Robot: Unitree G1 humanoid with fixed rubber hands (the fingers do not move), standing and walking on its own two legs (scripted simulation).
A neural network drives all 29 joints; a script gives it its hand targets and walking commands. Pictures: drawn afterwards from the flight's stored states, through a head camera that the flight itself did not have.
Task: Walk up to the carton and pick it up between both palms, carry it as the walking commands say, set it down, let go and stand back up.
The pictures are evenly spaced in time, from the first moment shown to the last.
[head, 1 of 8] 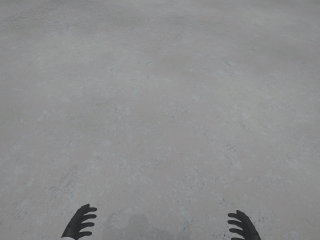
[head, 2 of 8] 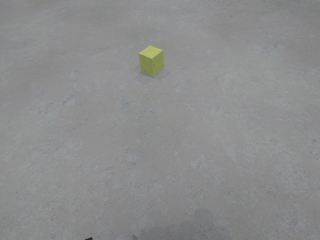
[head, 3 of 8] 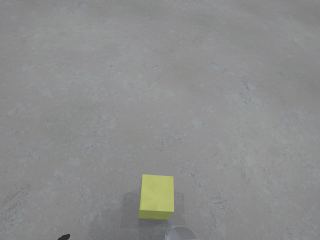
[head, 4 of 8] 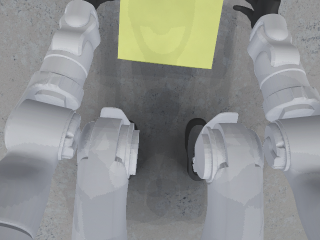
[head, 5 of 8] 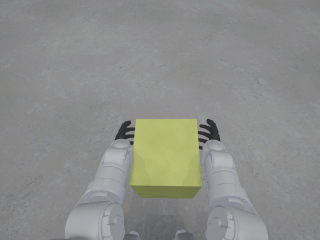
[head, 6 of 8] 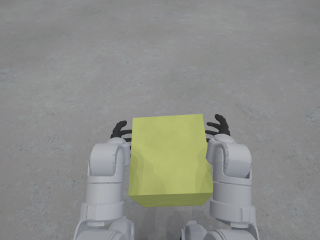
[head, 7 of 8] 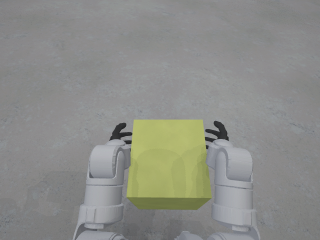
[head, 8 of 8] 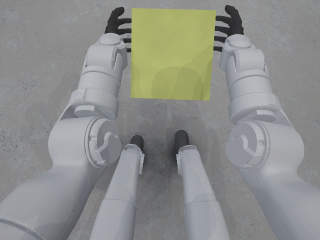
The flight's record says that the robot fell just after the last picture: yes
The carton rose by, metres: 0.66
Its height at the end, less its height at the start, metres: +0.52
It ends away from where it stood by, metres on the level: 0.97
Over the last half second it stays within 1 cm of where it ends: no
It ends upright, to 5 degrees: no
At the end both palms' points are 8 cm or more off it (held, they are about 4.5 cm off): no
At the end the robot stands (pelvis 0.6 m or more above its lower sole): yes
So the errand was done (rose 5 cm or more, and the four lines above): no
